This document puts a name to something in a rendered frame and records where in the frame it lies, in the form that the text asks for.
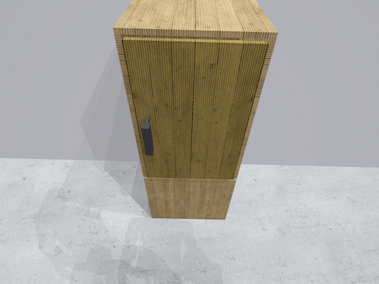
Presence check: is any cupboard door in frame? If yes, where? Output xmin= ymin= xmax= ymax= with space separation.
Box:
xmin=121 ymin=37 xmax=269 ymax=180

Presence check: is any handle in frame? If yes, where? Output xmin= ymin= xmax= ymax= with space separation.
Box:
xmin=141 ymin=116 xmax=154 ymax=156

